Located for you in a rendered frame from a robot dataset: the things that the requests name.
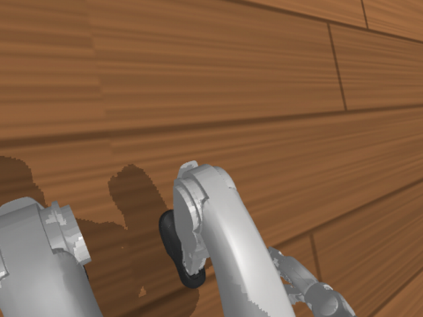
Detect right robot arm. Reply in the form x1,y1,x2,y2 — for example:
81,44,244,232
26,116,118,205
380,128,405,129
304,282,357,317

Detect right robot foot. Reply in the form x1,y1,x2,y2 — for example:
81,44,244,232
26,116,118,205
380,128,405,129
159,209,206,289

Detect right robot hand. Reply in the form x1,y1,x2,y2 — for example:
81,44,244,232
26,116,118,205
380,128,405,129
268,246,319,304

